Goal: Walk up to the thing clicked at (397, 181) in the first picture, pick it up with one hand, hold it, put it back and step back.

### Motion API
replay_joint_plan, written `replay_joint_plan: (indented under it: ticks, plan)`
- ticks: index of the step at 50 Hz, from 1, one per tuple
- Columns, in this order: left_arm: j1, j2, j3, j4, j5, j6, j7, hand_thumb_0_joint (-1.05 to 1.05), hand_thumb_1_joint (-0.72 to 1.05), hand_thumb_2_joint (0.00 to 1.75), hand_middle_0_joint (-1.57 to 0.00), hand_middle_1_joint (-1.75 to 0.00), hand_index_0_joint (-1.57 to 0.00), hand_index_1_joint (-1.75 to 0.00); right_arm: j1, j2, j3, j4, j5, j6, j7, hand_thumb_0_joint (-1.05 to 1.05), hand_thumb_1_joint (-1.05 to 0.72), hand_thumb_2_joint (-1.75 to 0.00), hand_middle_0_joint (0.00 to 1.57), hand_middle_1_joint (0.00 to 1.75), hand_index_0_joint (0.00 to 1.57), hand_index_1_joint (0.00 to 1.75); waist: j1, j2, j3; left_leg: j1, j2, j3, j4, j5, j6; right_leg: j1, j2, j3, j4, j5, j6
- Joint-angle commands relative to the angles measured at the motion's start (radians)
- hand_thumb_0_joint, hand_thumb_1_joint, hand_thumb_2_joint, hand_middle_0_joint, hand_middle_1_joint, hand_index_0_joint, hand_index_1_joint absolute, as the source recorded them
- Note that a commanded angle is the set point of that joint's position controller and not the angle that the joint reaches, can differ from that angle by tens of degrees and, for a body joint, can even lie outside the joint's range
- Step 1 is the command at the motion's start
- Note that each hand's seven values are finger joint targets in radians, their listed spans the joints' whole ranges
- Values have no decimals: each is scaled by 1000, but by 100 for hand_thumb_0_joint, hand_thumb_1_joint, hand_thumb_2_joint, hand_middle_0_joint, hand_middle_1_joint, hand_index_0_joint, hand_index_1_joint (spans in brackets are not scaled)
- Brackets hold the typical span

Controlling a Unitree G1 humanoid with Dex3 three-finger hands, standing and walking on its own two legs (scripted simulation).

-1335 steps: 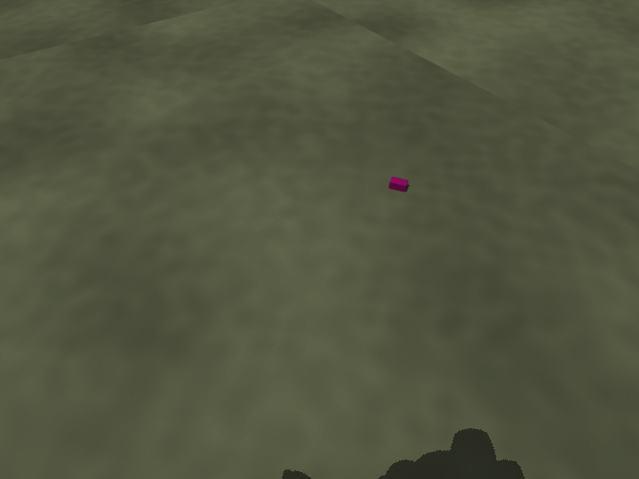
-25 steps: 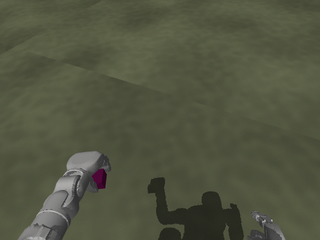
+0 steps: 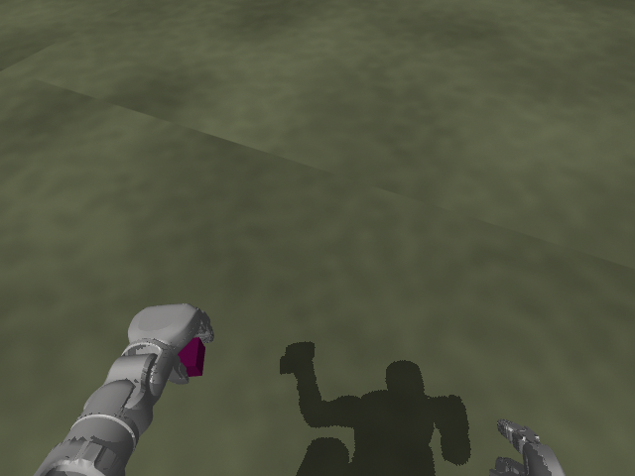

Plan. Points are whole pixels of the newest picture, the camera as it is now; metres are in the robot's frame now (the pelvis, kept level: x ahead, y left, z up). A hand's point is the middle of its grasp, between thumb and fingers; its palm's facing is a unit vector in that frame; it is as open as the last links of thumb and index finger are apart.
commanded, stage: crouch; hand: left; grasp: from above
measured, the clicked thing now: (175, 358) +0.31 +0.24 -0.10
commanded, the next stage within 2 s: lower in 1.70 s
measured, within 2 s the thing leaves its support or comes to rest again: neither
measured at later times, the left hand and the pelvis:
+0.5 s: hand (211, 368) +0.37 +0.24 -0.30, palm faces -0.41 +0.02 -0.91, open 7.3 cm; pelvis -0.05 +0.01 -0.19, yaw -1 degrees
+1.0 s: hand (224, 384) +0.40 +0.26 -0.49, palm faces -0.44 -0.01 -0.90, open 7.2 cm; pelvis -0.06 +0.01 -0.34, yaw -4 degrees
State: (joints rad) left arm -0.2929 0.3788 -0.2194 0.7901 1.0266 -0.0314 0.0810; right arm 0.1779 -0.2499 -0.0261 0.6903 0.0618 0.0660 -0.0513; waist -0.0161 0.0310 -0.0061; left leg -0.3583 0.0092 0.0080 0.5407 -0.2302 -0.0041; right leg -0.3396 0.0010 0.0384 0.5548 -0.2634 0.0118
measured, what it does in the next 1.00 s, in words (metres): lowers itself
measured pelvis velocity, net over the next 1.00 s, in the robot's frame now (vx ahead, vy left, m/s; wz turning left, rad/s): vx -0.06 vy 0.01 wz -0.07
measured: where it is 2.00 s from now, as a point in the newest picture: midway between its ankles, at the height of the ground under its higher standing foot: outside the picture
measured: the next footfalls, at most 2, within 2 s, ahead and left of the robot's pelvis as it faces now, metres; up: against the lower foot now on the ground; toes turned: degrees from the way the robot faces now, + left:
none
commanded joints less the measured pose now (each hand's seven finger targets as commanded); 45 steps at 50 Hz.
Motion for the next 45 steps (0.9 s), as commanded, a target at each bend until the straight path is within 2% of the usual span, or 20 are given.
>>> replay_joint_plan:
  ticks: [1,3,5,7,9,12,17,19,20,21,23,25,27,28,31,34,39,40,43,45]
  plan:
    - [-435,202,92,-64,52,-16,140,0,85,21,-116,-25,-120,-21,8,-142,-60,-64,-25,-35,6,0,-89,-90,20,30,20,30,-40,-25,-269,35,-28,27,91,97,12,-130,26,-16,26,107,-21]
    - [-470,157,74,14,71,-18,181,0,84,21,-115,-26,-119,-22,41,-144,-71,-49,-35,-42,15,0,-89,-90,20,30,20,30,-63,-33,-319,-52,-23,22,195,96,10,-223,30,-20,129,111,-24]
    - [-530,185,94,67,100,-27,220,0,81,23,-115,-25,-118,-22,66,-149,-80,-43,-45,-49,22,0,-89,-90,20,30,20,30,-63,-7,-371,-168,-23,19,303,71,8,-318,30,-22,224,88,-29]
    - [-544,150,83,157,114,-25,249,0,81,21,-114,-24,-118,-21,87,-152,-85,-46,-51,-58,29,0,-89,-90,20,30,20,30,-73,-6,-406,-278,-21,19,394,39,11,-417,35,-28,313,56,-33]
    - [-620,199,113,190,127,-23,279,0,78,22,-111,-28,-115,-24,102,-162,-93,-46,-59,-62,31,0,-89,-89,20,30,20,30,-72,36,-452,-360,-19,9,469,2,7,-517,41,-42,395,16,-40]
    - [-642,206,124,282,131,-18,302,0,77,22,-110,-27,-114,-23,116,-173,-97,-50,-68,-72,31,0,-89,-90,20,30,20,30,-77,44,-480,-504,-20,-11,553,-110,6,-650,44,-56,499,-76,-46]
    - [-718,234,152,278,123,-8,317,0,71,23,-107,-27,-111,-23,152,-174,-99,-55,-81,-86,25,0,-89,-89,20,30,20,30,-100,78,-658,-654,-18,-29,712,-160,13,-791,42,-66,667,-118,-51]
    - [-734,273,181,257,116,0,321,0,71,23,-106,-28,-110,-24,160,-181,-104,-45,-86,-89,22,0,-89,-89,20,30,20,30,-91,78,-728,-674,-13,-40,758,-155,14,-836,41,-74,724,-120,-55]
    - [-763,276,182,262,116,4,317,0,68,23,-106,-26,-109,-23,161,-180,-102,-40,-89,-90,21,0,-89,-89,20,30,20,30,-110,85,-731,-701,-11,-43,784,-157,14,-872,42,-75,753,-124,-56]
    - [-784,318,201,262,125,3,316,0,67,24,-105,-26,-108,-23,164,-183,-99,-36,-91,-91,19,0,-89,-89,20,30,20,30,-108,106,-726,-735,-12,-48,799,-182,12,-909,40,-78,778,-143,-57]
    - [-780,314,209,310,125,5,310,0,64,18,-102,-24,-106,-20,164,-185,-97,-25,-98,-95,20,0,-89,-89,20,30,20,30,-114,102,-709,-785,-8,-71,834,-220,10,-1001,41,-88,836,-186,-60]
    - [-821,358,232,292,126,-7,305,0,64,14,-101,-23,-106,-19,166,-192,-94,-29,-103,-97,24,0,-89,-89,20,30,20,30,-116,134,-765,-804,-8,-81,881,-232,10,-1059,37,-94,891,-201,-63]
    - [-795,339,222,356,134,-16,295,0,66,13,-103,-19,-107,-16,170,-193,-90,-24,-106,-100,30,0,-89,-89,20,30,20,30,-135,110,-731,-871,-10,-87,928,-270,14,-1127,38,-102,929,-235,-63]
    - [-844,342,225,332,132,-27,291,0,66,15,-103,-21,-107,-17,176,-192,-89,-17,-108,-104,32,0,-89,-89,20,30,20,30,-149,106,-740,-906,-12,-83,959,-281,17,-1149,37,-100,945,-240,-61]
    - [-842,390,244,370,143,-51,287,0,68,16,-104,-23,-108,-19,181,-185,-76,-13,-117,-117,46,0,-89,-89,20,30,20,30,-157,78,-746,-1010,-21,-74,1043,-313,26,-1190,36,-101,993,-264,-57]
    - [-872,450,277,355,159,-77,291,0,75,22,-110,-26,-114,-22,190,-193,-68,-6,-128,-127,64,0,-89,-90,20,30,20,30,-154,117,-813,-1044,-23,-62,1123,-276,29,-1234,35,-101,1048,-240,-53]
    - [-940,470,286,308,182,-110,299,0,77,26,-112,-28,-116,-24,194,-203,-64,1,-139,-132,90,0,-89,-90,20,30,20,30,-162,224,-887,-1020,-16,-80,1183,-258,14,-1334,37,-129,1151,-234,-61]
    - [-949,501,300,312,184,-111,305,0,76,22,-110,-27,-115,-23,191,-206,-63,8,-140,-131,93,0,-90,-90,20,30,20,30,-153,227,-880,-1034,-16,-73,1200,-266,16,-1342,36,-125,1155,-240,-60]
    - [-966,492,298,333,186,-115,315,0,78,27,-113,-27,-117,-24,192,-205,-57,22,-151,-132,102,0,-90,-90,20,30,20,30,-180,212,-863,-1096,-15,-63,1262,-257,23,-1363,39,-130,1189,-221,-55]
    - [-988,506,301,331,186,-115,317,0,79,28,-114,-28,-118,-24,184,-206,-57,25,-154,-133,105,0,-90,-90,20,30,20,30,-174,243,-877,-1089,-11,-61,1287,-248,24,-1395,43,-133,1216,-216,-57]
